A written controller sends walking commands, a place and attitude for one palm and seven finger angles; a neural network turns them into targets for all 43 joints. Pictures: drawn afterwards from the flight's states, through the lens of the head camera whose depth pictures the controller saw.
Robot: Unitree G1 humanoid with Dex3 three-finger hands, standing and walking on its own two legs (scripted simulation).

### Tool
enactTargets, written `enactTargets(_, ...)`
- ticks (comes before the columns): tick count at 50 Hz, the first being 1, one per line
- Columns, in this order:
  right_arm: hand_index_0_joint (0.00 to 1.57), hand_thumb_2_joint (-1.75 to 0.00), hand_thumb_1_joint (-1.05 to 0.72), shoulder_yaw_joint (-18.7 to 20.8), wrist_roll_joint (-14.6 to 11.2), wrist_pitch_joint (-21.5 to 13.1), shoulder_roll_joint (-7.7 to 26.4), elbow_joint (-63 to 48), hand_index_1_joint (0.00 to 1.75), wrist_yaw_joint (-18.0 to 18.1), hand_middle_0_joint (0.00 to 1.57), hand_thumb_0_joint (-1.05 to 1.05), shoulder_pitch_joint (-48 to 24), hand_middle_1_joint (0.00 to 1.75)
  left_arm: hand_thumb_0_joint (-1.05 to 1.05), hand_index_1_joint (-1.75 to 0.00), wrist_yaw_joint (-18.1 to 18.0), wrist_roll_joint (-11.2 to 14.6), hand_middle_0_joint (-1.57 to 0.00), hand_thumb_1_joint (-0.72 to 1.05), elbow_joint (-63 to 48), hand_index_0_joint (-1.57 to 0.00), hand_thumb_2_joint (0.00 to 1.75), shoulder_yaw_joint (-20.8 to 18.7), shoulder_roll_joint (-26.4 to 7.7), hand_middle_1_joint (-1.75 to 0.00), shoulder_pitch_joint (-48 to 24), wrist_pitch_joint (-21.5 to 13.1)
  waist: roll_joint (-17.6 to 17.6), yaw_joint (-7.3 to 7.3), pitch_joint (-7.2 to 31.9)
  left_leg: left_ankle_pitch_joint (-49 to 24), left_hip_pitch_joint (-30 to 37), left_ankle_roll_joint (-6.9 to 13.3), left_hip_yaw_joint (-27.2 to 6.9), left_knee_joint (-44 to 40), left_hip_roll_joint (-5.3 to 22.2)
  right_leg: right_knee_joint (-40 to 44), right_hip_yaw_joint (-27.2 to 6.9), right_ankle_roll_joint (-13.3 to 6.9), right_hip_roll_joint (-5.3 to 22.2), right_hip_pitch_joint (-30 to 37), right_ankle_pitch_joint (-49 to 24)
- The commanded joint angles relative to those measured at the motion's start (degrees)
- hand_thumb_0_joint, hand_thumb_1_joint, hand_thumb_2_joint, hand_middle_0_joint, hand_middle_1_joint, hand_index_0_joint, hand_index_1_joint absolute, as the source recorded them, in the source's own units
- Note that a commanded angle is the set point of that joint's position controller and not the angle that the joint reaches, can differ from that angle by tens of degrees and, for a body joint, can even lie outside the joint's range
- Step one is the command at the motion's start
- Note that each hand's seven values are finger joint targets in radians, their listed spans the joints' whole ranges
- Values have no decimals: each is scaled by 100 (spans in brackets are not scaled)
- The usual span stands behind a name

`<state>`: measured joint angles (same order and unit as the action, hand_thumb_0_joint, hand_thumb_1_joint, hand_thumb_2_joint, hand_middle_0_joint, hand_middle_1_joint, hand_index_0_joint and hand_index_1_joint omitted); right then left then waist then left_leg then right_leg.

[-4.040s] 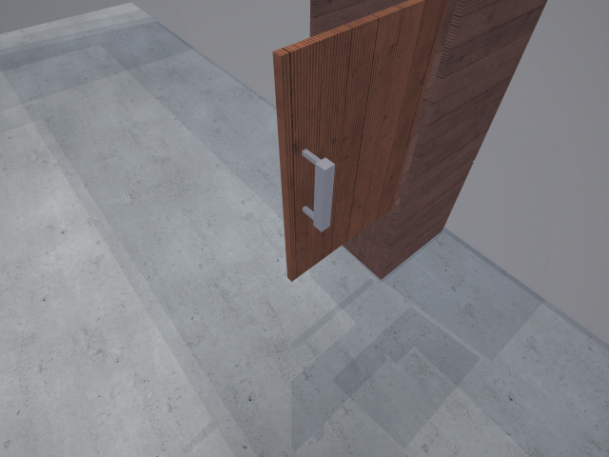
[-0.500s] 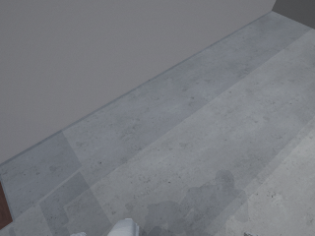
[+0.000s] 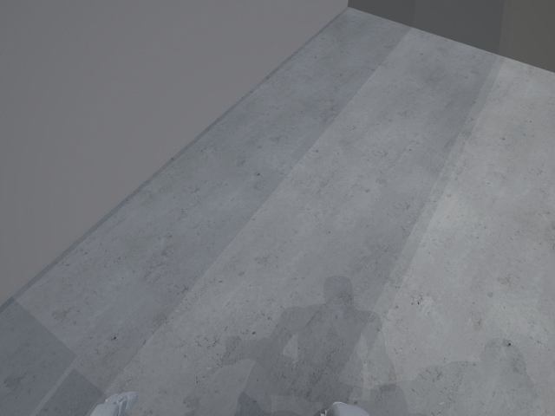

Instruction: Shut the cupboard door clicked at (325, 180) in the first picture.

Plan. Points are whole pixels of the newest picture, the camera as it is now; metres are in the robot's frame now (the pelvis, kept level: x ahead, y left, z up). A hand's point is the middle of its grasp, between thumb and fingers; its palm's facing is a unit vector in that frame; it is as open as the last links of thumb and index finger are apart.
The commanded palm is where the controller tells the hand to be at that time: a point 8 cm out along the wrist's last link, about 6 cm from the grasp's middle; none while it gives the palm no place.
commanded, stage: walk around to get in front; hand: left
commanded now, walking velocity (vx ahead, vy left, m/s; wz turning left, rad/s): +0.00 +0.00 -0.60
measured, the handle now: out of the picture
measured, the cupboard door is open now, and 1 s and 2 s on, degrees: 91 91 91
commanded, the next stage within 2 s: walk to a spot facing it in 1.48 s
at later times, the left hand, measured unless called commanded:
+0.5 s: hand (183, 405) +0.15 +0.16 -0.17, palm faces -0.18 -0.97 -0.18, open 7.4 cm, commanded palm none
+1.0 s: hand (319, 228) +0.49 -0.06 -0.16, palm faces -0.63 -0.75 -0.20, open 7.4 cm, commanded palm none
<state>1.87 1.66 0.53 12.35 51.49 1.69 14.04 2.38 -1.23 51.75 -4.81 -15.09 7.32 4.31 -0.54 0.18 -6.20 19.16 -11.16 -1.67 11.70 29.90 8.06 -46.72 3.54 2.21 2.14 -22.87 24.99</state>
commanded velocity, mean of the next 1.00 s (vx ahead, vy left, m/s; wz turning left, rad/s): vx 0.29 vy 0.00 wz -0.57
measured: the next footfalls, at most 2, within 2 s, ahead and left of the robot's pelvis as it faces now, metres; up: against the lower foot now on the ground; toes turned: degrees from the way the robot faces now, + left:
right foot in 0.06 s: +0.04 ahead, -0.13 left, +0.00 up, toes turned -7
left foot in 0.52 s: +0.20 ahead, +0.07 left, +0.00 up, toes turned -15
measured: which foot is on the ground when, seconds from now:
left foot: down 0.00-0.06, up 0.08-0.50, down 0.52-1.00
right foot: up 0.00-0.04, down 0.06-0.52, up 0.54-0.98, down 1.00-1.00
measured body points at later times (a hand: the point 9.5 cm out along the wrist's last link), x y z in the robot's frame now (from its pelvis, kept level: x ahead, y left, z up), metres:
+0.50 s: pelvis +0.09 -0.02 +0.00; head +0.12 -0.02 +0.45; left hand +0.16 +0.21 -0.15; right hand +0.14 -0.30 -0.12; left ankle +0.15 +0.09 -0.72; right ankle +0.00 -0.12 -0.74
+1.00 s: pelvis +0.25 -0.12 -0.02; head +0.29 -0.15 +0.42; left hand +0.53 -0.02 -0.15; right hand +0.01 -0.22 -0.16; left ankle +0.17 +0.08 -0.73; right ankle +0.29 -0.22 -0.74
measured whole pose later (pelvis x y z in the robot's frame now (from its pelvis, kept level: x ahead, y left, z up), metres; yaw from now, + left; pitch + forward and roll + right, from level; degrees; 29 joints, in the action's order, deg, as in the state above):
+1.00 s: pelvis +0.25 -0.12 -0.02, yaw -35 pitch +0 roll +1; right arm 0.7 1.5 -2.2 9.9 61.5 1.4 30.5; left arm 3.6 -1.7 51.3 -3.3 -13.1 0.4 0.0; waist 0.6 3.7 -6.5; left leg 28.2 2.0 -4.5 18.5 33.0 8.1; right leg -36.9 8.8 -5.6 0.1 -26.5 12.7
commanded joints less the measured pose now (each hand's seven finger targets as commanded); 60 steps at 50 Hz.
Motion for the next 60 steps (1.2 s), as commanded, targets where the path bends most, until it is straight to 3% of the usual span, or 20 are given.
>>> enactTargets(1, 20, -90, -90, 366, -14, -25, 1299, -315, 30, 1, 20, 0, 105, 30, 0, -30, -8, -1, -20, 90, -401, -20, 90, -63, -365, -30, 345, -254, -931, -144, 908, -2908, 133, 358, -357, 348, 1053, 1739, 302, -232, -204, 1221, -1192)
enactTargets(2, 20, -90, -90, 348, -86, -18, 1110, -391, 30, -34, 20, 0, 57, 30, 0, -30, -67, -45, -20, 90, -238, -20, 90, -146, -794, -30, 862, -312, 156, -390, 1166, -1856, -757, 21, -18, 1406, 695, 2283, -517, -497, 448, 2348, -2506)
enactTargets(3, 20, -90, -90, 201, -123, -10, 556, -723, 30, -64, 20, 0, -291, 30, 0, -30, -179, -71, -20, 90, -113, -20, 90, -301, -1481, -30, 1335, -381, 2067, -638, 1203, 1752, -2321, -283, 96, 2986, -311, 2533, -2735, -1186, 1991, 2973, -4697)
enactTargets(4, 20, -90, -90, 191, -130, 79, 768, -717, 30, 16, 20, 0, -421, 30, 0, -30, -268, 45, -20, 90, -67, -20, 90, -295, -1563, -30, 1450, -366, 1778, -713, 1210, 2065, -2425, -234, -918, 3636, -269, 2578, -2804, -1625, 2212, 2568, -4788)
enactTargets(9, 20, -90, -90, 239, -40, 117, 716, -408, 30, -102, 20, 0, -297, 30, 0, -30, -328, 41, -20, 90, -413, -20, 90, -121, -773, -30, 354, -424, 1032, -89, 886, 321, -2215, -363, -1085, 3513, -165, 2921, -1866, -1236, 1040, 1659, -2301)
enactTargets(19, 20, -90, -90, 249, -66, -163, 578, -682, 30, -201, 20, 0, -1011, 30, 0, -30, -193, -18, -20, 90, -92, -20, 90, -210, -929, -30, 979, -609, 855, -352, 534, 295, -2123, -321, -1027, 1509, -525, 3172, -2676, -1477, 994, 1858, -846)
enactTargets(24, 20, -90, -90, 274, -81, -329, 698, -412, 30, -113, 20, 0, -127, 30, 0, -30, -152, 9, -20, 90, -167, -20, 90, -210, -778, -30, 515, -589, 609, 205, 564, -446, 484, -201, -878, -381, -717, 2383, -2392, -1024, 451, 107, -513)
enactTargets(25, 20, -90, -90, 346, -36, -387, 1063, -191, 30, -25, 20, 0, 580, 30, 0, -30, -115, 39, -20, 90, -264, -20, 90, -138, -442, -30, 443, -597, -338, 528, 869, 238, 1608, -16, -1596, -884, -34, 1339, -1871, -769, -102, -693, -322)
enactTargets(26, 20, -90, -90, 488, 95, -409, 1725, -82, 30, 4, 20, 0, 1325, 30, 0, -30, -54, 109, -20, 90, -397, -20, 90, -61, -92, -30, 477, -592, -2087, 775, 1222, 1439, 2275, 589, -3884, -1581, 1812, -789, -731, -370, -834, -1813, 1018)
enactTargets(27, 20, -90, -90, 435, 74, -355, 1684, -121, 30, 26, 20, 0, 1368, 30, 0, -30, -41, 35, -20, 90, -526, -20, 90, -89, -321, -30, 150, -620, -1393, 761, 891, 1883, 1582, 1014, -4422, -2028, 2341, -1779, -812, -375, -346, -1976, 847)
enactTargets(29, 20, -90, -90, 288, 78, -392, 1164, -334, 30, -16, 20, 0, 757, 30, 0, -30, 35, -75, -20, 90, -359, -20, 90, -159, -369, -30, 173, -638, -475, 399, 347, 1038, 707, 930, -3551, -2000, 1816, -2513, -713, -299, 8, -1933, -22)
enactTargets(34, 20, -90, -90, 90, -17, -545, 647, -54, 30, 51, 20, 0, 859, 30, 0, -30, 149, -70, -20, 90, -143, -20, 90, -36, 82, -30, 417, -462, -958, 56, 603, -3154, 1166, 229, -867, -1386, 879, -2472, -249, -151, 113, -1919, -1128)
enactTargets(44, 20, -90, -90, 39, 68, -463, 620, 502, 30, 26, 20, 0, 1715, 30, 0, -30, 187, -48, -20, 90, -477, -20, 90, 142, 229, -30, -1066, -436, -802, 338, 11, -4354, 1351, 500, 65, -1218, 1071, 293, 565, -451, -79, -1301, -1291)
enactTargets(47, 20, -90, -90, 87, 22, -456, 917, 481, 30, 26, 20, 0, 1413, 30, 0, -30, 113, -28, -20, 90, -257, -20, 90, 60, -42, -30, -162, -478, -846, -183, 481, -5983, 1136, 474, 245, -85, 1209, 720, 642, -770, -382, 321, -935)
enactTargets(48, 20, -90, -90, 100, -10, -448, 967, 417, 30, 6, 20, 0, 1165, 30, 0, -30, 68, -41, -20, 90, -14, -20, 90, -9, -212, -30, 697, -528, -634, -631, 869, -5898, 680, 324, 372, 943, 1028, 1124, 644, -901, -516, 1539, -1106)
enactTargets(49, 20, -90, -90, 88, -97, -470, 887, 302, 30, -58, 20, 0, 890, 30, 0, -30, 4, -66, -20, 90, 284, -20, 90, -142, -654, -30, 1698, -585, -39, -1139, 1434, -4433, -472, 119, 504, 2378, 707, 1444, -82, -1153, 67, 3248, -1366)
enactTargets(50, 20, -90, -90, 28, -211, -466, 456, 115, 30, -65, 20, 0, 1084, 30, 0, -30, -93, -30, -20, 90, 380, -20, 90, -289, -1286, -30, 2243, -640, 1471, -1143, 2183, 1275, -2412, -212, 252, 4594, -488, 2107, -3287, -1902, 1927, 4588, -1744)
enactTargets(51, 20, -90, -90, 73, -200, -421, 610, -12, 30, -64, 20, 0, 672, 30, 0, -30, -171, 126, -20, 90, 308, -20, 90, -308, -1488, -30, 1932, -592, 1237, -969, 1983, 1484, -2932, -58, -820, 5343, -351, 2921, -3893, -2014, 2253, 4058, -1480)
enactTargets(55, 20, -90, -90, 144, -38, -200, 392, 368, 30, -84, 20, 0, 658, 30, 0, -30, -227, 106, -20, 90, -35, -20, 90, 34, -426, -30, 423, -711, 492, 26, 216, -317, -1984, -108, -1153, 4287, 234, 3692, -1809, -938, 1264, 683, -1258)
enactTargets(60, 20, -90, -90, 144, -11, -89, 157, 556, 30, -135, 20, 0, 935, 30, 0, -30, -226, 98, -20, 90, 308, -20, 90, 31, -225, -30, 841, -911, 393, 188, 703, -886, -2197, -185, -1053, 3279, 44, 3623, -1137, -613, 674, 1415, -2514)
